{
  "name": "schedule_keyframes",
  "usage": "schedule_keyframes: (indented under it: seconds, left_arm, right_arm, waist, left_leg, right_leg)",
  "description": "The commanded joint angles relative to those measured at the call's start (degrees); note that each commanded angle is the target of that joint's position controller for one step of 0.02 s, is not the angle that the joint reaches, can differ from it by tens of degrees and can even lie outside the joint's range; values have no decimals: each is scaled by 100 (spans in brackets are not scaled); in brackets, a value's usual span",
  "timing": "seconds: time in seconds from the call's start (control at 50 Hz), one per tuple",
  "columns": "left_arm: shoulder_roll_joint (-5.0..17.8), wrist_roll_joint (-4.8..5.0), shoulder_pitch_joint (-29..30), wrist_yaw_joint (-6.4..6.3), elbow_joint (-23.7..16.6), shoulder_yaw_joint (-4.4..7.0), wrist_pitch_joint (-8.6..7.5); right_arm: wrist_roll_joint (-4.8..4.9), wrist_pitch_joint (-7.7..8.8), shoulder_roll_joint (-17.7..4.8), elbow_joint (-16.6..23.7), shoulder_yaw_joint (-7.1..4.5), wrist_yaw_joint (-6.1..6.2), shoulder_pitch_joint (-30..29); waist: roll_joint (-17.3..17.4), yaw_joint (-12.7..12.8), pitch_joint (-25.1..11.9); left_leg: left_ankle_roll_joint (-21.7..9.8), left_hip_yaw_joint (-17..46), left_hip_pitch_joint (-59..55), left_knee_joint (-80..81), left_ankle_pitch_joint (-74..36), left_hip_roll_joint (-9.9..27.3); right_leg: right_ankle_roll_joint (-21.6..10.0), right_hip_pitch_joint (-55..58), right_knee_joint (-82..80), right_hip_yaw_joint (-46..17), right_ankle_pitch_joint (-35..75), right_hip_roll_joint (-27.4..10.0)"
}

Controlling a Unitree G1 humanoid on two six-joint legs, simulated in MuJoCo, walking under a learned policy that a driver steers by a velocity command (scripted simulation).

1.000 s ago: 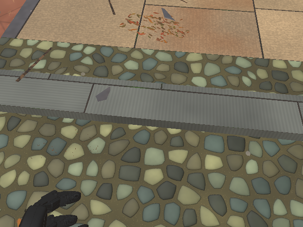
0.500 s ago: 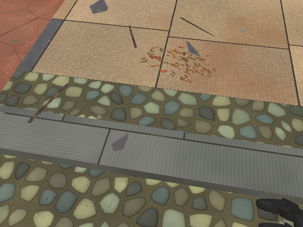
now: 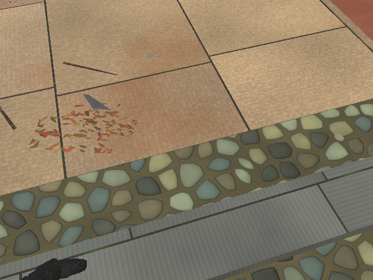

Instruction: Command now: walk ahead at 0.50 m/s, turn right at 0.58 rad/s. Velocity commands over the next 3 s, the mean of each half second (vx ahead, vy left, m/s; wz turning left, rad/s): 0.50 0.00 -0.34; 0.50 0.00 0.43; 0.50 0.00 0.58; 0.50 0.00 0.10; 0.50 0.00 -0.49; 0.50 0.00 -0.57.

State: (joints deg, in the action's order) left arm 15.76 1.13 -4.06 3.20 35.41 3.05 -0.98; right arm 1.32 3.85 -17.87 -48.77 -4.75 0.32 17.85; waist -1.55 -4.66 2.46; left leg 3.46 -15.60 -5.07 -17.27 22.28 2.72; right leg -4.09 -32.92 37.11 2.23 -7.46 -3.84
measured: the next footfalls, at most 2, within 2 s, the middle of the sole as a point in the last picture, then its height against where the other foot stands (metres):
right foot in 0.04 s outside the picture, level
left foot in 0.52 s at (171, 262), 0.06 m higher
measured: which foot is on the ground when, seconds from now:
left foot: down 0.00-0.02, up 0.04-0.50, down 0.52-1.00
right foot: up 0.00-0.02, down 0.04-0.56, up 0.58-1.00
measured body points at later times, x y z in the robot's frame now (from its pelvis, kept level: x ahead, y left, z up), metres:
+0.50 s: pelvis +0.28 -0.03 +0.02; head +0.31 -0.04 +0.47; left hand +0.37 +0.24 -0.10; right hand +0.45 -0.28 -0.08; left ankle +0.46 +0.06 -0.66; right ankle +0.14 -0.10 -0.73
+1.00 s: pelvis +0.56 -0.07 +0.07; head +0.58 -0.06 +0.52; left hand +0.78 +0.18 +0.00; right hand +0.61 -0.36 -0.05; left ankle +0.46 +0.06 -0.67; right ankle +0.70 -0.18 -0.66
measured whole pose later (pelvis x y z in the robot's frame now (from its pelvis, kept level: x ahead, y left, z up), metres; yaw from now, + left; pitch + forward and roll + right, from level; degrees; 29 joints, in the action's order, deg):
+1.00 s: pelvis +0.56 -0.07 +0.07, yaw +7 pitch +2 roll +1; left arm 14.8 0.8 -2.7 1.2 36.9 1.3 -6.2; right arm 1.8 2.3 -16.5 -41.9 -4.2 0.9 24.1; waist -1.3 -5.5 -0.1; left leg -1.5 11.1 6.9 -26.8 21.6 -4.6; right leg 1.7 -26.6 26.6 -4.5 -3.5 -0.1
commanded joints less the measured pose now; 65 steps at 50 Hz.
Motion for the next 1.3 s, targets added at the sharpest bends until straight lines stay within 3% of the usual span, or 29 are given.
schedule_keyframes:
  seconds: [0.02,0.04,0.06,0.08,0.1,0.12,0.16,0.26,0.32,0.4,0.46,0.52,0.54,0.56,0.58,0.6,0.62,0.64,0.66,0.74,0.84,0.92,1.0,1.02,1.04,1.06,1.1,1.14,1.3]
  left_arm:
    - [1015,8,-1314,-54,-93,475,-23]
    - [1516,28,-2209,-175,118,667,31]
    - [2142,56,-1894,-182,12,703,-42]
    - [1579,33,-2038,-132,-145,542,-151]
    - [1291,-15,-1843,-109,-72,444,-243]
    - [1143,0,-1513,-116,-94,391,-279]
    - [867,-91,-915,-164,-255,286,-278]
    - [961,-67,-1099,-333,-91,290,-292]
    - [727,-66,-1434,-357,138,181,-220]
    - [950,-90,-1891,-317,408,184,-161]
    - [896,-87,-1928,-316,525,141,-127]
    - [942,-128,-1603,-448,476,95,-17]
    - [965,-108,-1513,-506,380,114,-39]
    - [833,-126,-1604,-514,235,69,-123]
    - [585,-238,-1223,-437,63,-12,-257]
    - [709,-84,-1274,-250,53,30,-459]
    - [702,76,-886,-164,-31,5,-562]
    - [557,38,-618,-136,-127,-27,-626]
    - [510,-81,-639,-165,-79,-8,-617]
    - [433,-175,-893,-216,-49,-3,-466]
    - [48,-169,236,-228,-224,-170,-500]
    - [418,-35,568,-226,-284,-30,-565]
    - [777,-31,-472,-253,-33,224,-646]
    - [1081,-142,-1290,-292,39,316,-665]
    - [1495,-265,-1598,-293,125,395,-568]
    - [1145,-182,-1554,-269,133,346,-541]
    - [626,-146,-1195,-303,115,182,-509]
    - [436,-225,-987,-313,207,119,-507]
    - [807,-154,-1094,-350,660,250,-554]
  right_arm:
    - [83,-62,-1137,379,-256,67,-342]
    - [-105,-32,-815,495,-124,86,-195]
    - [-276,131,-26,861,135,4,288]
    - [-40,327,-582,889,56,-68,-412]
    - [137,415,-804,1043,-4,-99,-891]
    - [47,455,-707,1007,32,-57,-894]
    - [-152,380,-755,908,-24,-19,-716]
    - [-232,158,-376,954,70,-28,-850]
    - [-160,84,-192,1039,167,-86,-1225]
    - [-122,96,49,1382,316,-170,-2116]
    - [-63,168,-124,1455,258,-285,-1965]
    - [-108,147,-183,1202,149,-325,-795]
    - [-118,123,-403,998,25,-320,-105]
    - [-121,85,-972,893,-192,-268,631]
    - [-126,64,-1079,825,-211,-208,950]
    - [-182,105,-861,960,-91,-151,457]
    - [-192,105,-641,1072,-53,-111,260]
    - [-169,126,-494,1037,-4,-120,157]
    - [-181,138,-334,1035,38,-123,24]
    - [-53,118,-295,1074,59,-59,-71]
    - [-23,16,-636,1046,-66,74,230]
    - [109,-48,-731,978,-144,74,525]
    - [20,-125,-462,1098,-93,52,303]
    - [-48,-116,-48,1205,47,12,327]
    - [65,-59,245,1447,159,12,879]
    - [163,-60,-294,1357,71,35,946]
    - [37,-112,-602,1376,-28,25,174]
    - [25,-124,-498,1467,-54,-33,-78]
    - [9,-209,-123,1700,69,-165,-848]
  waist:
    - [527,1139,-812]
    - [-194,1432,-1333]
    - [-1640,642,-1887]
    - [-756,1157,-2282]
    - [-445,1149,-1435]
    - [-18,878,-1031]
    - [-71,447,-670]
    - [-146,384,-494]
    - [-284,643,-315]
    - [-371,1070,-34]
    - [-537,902,-64]
    - [-740,124,-877]
    - [-486,-181,-1218]
    - [672,-387,-1647]
    - [2022,-435,-1871]
    - [1454,-119,-1522]
    - [726,-82,-939]
    - [133,131,-396]
    - [75,318,-328]
    - [376,643,-229]
    - [653,190,-259]
    - [784,48,-268]
    - [896,640,-636]
    - [237,979,-1405]
    - [-1536,698,-1885]
    - [-1389,741,-1555]
    - [-409,831,-620]
    - [-471,668,-299]
    - [-264,712,-7]
  left_leg:
    - [-747,173,521,-2151,-5717,1140]
    - [-453,167,2042,-3974,-3692,880]
    - [-127,917,4513,-5827,1242,-303]
    - [-232,2053,5086,-6298,1188,-241]
    - [-370,2007,5470,-6122,562,-15]
    - [-421,2020,5186,-5628,63,230]
    - [-346,2071,4367,-4945,-425,487]
    - [63,1786,4304,-4126,-1224,323]
    - [102,1701,4774,-3523,-1761,377]
    - [-179,1267,4703,-2879,-1747,168]
    - [-626,1038,5073,-3239,-886,15]
    - [-1076,546,2977,-2755,-899,-704]
    - [-1332,1025,1781,-2689,-1120,-696]
    - [-1966,3064,412,-1955,-299,249]
    - [-2497,5961,-341,-240,514,1190]
    - [-2362,6420,-120,60,1462,1487]
    - [-2201,5898,544,38,1467,1372]
    - [-2073,5293,1218,118,792,1190]
    - [-1966,4771,1619,183,130,964]
    - [-1962,3767,1997,562,-806,510]
    - [-1723,2894,2435,522,-1532,126]
    - [-1554,3544,1841,147,-885,468]
    - [-1156,3716,1937,-1102,-989,224]
    - [-921,3202,2515,-2731,-519,-146]
    - [-605,2385,4414,-4446,1119,-778]
    - [-504,2401,5174,-5474,878,-322]
    - [-399,2272,5134,-5780,-36,15]
    - [-379,2274,4825,-5462,-483,246]
    - [-276,2006,4919,-3730,-1652,381]
  right_leg:
    - [-487,2095,-479,501,-100,761]
    - [-813,3879,-535,-683,185,101]
    - [-1900,5475,-1261,-4028,-972,-1265]
    - [-1902,5535,-2024,-4832,-1585,-1513]
    - [-1627,4960,-2101,-4035,-1142,-1379]
    - [-1436,4142,-2063,-3400,-599,-1145]
    - [-1255,2914,-2231,-2591,459,-785]
    - [-1271,2346,-2462,-1771,1746,-508]
    - [-1012,2745,-2505,-1501,1476,-481]
    - [-903,3001,-2746,-1408,1395,-806]
    - [-809,3726,-2349,-1063,2815,-1020]
    - [-510,3373,-939,-362,6424,-711]
    - [-315,2605,-97,-159,6475,-489]
    - [64,1176,1789,57,4744,98]
    - [254,-167,3595,-531,-908,1058]
    - [145,-873,4436,-1318,-1476,760]
    - [58,-1044,4295,-1195,-1288,550]
    - [1,-1036,3808,-1074,-1178,332]
    - [16,-744,3589,-971,-1103,170]
    - [270,-657,2949,-760,-748,-44]
    - [753,402,293,-297,572,374]
    - [771,706,-747,-646,783,401]
    - [356,2267,-1254,-670,216,232]
    - [-9,3607,-1280,-1563,-335,-715]
    - [-790,5069,-1913,-4069,-1912,-1897]
    - [-971,4817,-2183,-4828,-3158,-2075]
    - [-653,3737,-2210,-3129,-1817,-1554]
    - [-534,3079,-2380,-2070,-563,-1141]
    - [-624,3049,-2800,-420,1052,-1077]
Over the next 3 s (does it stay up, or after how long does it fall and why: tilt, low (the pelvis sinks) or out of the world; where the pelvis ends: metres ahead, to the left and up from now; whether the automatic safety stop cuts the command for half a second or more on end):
stays up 1.60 0.25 0.07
